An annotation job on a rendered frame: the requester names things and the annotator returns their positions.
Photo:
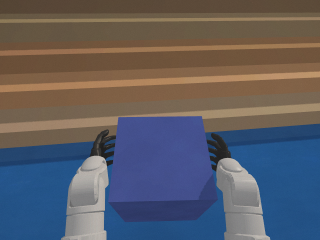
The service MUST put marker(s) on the left robot forearm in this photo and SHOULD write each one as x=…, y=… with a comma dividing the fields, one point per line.
x=86, y=201

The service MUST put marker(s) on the right robot forearm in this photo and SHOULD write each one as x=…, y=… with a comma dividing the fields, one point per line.
x=241, y=202

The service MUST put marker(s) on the robot left hand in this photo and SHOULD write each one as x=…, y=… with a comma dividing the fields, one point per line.
x=99, y=146

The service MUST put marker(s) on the carton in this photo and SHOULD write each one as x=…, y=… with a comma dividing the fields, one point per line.
x=161, y=169

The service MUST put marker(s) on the robot right hand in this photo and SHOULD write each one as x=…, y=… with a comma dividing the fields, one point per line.
x=221, y=152

